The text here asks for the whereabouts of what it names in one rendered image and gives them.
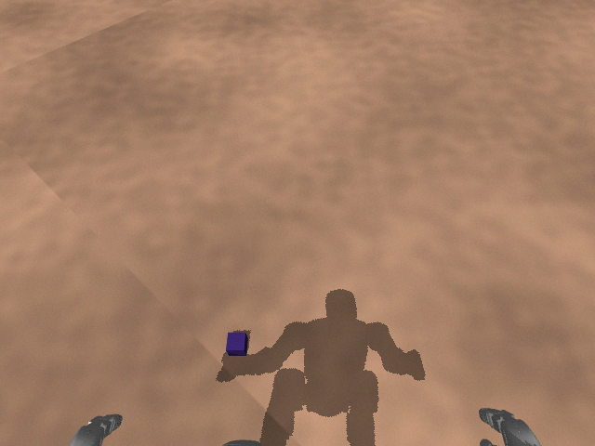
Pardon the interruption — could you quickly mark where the left robot hand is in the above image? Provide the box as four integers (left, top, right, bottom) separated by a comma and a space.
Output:
69, 414, 123, 446

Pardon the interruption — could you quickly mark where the right robot hand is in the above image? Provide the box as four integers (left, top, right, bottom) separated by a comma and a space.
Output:
479, 408, 541, 446

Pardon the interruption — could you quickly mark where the cube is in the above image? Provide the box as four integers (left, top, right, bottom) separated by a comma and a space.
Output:
226, 333, 248, 356

